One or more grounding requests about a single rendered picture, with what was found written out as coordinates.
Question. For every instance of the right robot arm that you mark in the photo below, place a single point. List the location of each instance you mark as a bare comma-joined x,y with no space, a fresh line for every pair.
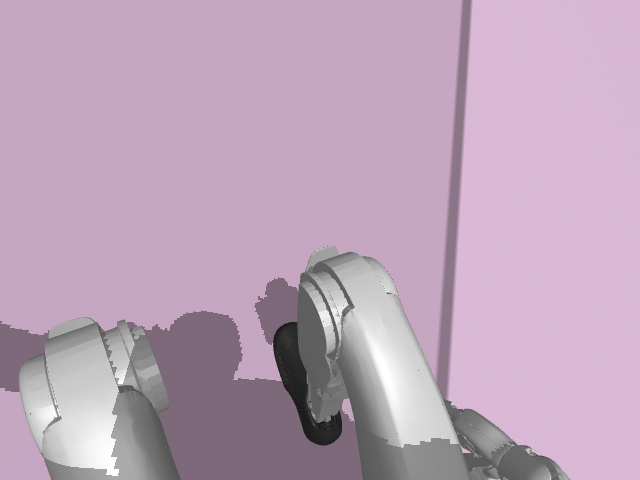
524,463

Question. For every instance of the right robot foot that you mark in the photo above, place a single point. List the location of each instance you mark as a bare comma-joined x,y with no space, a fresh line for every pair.
293,375

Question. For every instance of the right robot hand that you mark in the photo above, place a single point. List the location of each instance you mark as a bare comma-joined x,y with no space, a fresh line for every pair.
478,435

